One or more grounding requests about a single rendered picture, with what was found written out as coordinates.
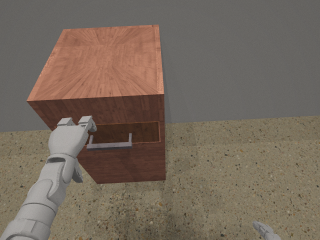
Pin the left robot hand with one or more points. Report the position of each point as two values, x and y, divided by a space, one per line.
69 138

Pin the right robot hand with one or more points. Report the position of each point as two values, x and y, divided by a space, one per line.
265 231

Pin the handle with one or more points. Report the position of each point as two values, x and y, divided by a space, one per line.
109 146

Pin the cabinet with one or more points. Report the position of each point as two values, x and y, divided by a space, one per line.
115 75

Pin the drawer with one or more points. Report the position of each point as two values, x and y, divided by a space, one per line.
147 131

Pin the robot left forearm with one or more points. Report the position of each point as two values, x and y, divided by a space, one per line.
36 215

